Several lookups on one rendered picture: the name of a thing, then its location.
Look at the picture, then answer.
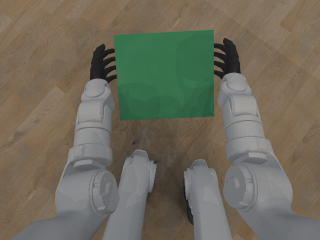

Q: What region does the right robot thigh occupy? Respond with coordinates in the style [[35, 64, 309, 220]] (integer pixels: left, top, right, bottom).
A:
[[184, 165, 233, 240]]

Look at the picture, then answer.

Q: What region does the left robot thigh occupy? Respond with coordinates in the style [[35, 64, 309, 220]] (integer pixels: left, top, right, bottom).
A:
[[102, 155, 157, 240]]

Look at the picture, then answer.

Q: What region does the right robot upper arm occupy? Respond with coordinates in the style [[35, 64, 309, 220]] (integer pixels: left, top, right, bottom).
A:
[[222, 162, 320, 240]]

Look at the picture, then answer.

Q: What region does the robot left hand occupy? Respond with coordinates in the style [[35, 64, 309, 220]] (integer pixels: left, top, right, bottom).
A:
[[90, 44, 117, 84]]

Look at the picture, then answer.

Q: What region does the robot right hand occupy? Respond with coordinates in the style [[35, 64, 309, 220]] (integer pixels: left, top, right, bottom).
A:
[[214, 38, 241, 80]]

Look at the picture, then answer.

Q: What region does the carton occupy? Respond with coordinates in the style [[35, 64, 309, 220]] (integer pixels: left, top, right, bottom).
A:
[[113, 29, 214, 121]]

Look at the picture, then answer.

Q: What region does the robot right forearm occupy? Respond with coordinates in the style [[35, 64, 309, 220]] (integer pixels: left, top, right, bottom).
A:
[[217, 72, 293, 191]]

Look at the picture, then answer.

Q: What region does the robot thigh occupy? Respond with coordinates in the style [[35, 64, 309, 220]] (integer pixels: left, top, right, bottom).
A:
[[102, 155, 157, 240], [184, 165, 233, 240]]

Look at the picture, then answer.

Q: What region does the robot left forearm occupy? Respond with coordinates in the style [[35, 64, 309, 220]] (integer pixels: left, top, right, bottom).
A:
[[54, 78, 115, 209]]

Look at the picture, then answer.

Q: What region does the left robot upper arm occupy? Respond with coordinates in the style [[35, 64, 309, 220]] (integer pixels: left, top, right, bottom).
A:
[[10, 168, 120, 240]]

